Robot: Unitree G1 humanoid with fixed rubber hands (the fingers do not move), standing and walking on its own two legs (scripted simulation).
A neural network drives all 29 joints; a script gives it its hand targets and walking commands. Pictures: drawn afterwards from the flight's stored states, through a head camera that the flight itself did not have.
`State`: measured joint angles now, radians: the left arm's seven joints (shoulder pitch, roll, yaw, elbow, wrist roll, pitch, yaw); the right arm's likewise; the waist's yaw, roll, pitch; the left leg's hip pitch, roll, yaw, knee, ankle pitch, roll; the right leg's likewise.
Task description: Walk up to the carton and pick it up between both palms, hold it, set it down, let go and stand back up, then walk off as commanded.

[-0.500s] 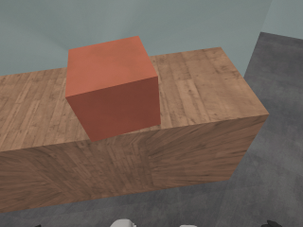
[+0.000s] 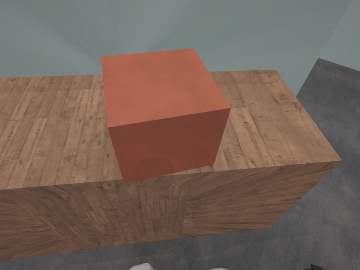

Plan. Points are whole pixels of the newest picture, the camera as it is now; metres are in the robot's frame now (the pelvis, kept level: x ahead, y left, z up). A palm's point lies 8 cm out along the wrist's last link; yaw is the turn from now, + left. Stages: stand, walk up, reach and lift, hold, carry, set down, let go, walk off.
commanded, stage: walk up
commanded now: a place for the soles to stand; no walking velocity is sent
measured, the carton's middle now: (160, 113) +0.52 +0.06 +0.03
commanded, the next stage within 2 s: none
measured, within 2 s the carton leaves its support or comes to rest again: neither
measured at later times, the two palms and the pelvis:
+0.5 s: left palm out of the picture +0.06 +0.28 -0.08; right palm out of the picture +0.08 -0.35 -0.08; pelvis -0.01 -0.04 +0.00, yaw -1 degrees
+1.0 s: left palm out of the picture +0.08 +0.29 -0.08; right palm out of the picture +0.10 -0.33 -0.08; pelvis +0.00 -0.03 +0.00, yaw +0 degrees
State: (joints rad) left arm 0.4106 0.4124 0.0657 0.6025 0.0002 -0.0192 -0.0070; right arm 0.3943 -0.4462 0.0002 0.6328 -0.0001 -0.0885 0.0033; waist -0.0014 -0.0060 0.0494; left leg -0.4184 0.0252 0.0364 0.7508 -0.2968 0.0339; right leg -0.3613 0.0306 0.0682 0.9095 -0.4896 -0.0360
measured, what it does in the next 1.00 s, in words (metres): steps on the spot: right foot, then left foot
